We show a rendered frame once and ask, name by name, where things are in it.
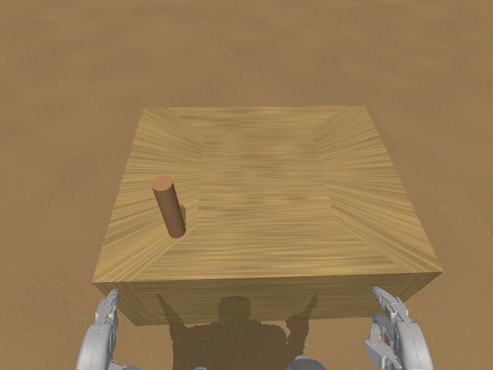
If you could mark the right robot hand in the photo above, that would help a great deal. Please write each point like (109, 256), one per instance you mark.
(405, 347)

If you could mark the left robot hand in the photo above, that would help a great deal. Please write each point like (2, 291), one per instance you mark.
(100, 339)

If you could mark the can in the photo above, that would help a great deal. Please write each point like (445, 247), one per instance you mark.
(166, 197)

